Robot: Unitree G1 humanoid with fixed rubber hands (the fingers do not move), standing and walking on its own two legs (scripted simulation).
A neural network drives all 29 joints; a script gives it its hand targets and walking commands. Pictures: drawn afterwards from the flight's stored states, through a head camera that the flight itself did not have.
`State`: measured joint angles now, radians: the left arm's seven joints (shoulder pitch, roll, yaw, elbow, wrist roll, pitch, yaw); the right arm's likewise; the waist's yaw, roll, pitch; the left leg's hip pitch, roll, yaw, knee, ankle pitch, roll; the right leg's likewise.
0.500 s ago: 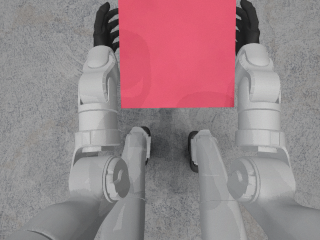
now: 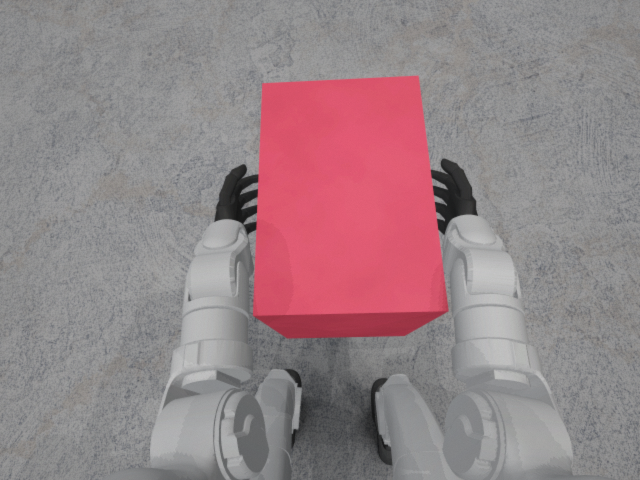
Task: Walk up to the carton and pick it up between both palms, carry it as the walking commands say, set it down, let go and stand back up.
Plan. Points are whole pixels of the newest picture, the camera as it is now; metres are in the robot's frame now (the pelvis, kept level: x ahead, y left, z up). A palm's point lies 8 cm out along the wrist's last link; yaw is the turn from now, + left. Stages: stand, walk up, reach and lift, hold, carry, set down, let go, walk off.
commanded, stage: reach and lift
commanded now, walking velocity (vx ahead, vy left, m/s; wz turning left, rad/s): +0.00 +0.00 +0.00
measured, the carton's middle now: (343, 226) +0.42 +0.01 -0.09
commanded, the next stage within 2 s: hold in 1.94 s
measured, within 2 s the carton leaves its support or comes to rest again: neither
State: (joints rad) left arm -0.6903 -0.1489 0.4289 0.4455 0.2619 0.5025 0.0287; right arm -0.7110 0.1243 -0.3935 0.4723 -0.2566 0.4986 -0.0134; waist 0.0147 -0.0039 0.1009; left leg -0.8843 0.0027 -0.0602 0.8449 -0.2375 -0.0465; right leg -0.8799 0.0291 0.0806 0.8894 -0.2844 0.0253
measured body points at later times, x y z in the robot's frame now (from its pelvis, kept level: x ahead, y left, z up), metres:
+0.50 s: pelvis +0.07 +0.01 +0.05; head +0.10 +0.00 +0.50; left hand +0.39 +0.16 +0.05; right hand +0.40 -0.12 +0.04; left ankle +0.10 +0.15 -0.68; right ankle +0.08 -0.13 -0.68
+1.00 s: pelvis +0.06 +0.01 +0.06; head +0.03 +0.00 +0.51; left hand +0.37 +0.16 +0.10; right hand +0.38 -0.12 +0.10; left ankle +0.10 +0.15 -0.68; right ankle +0.08 -0.13 -0.68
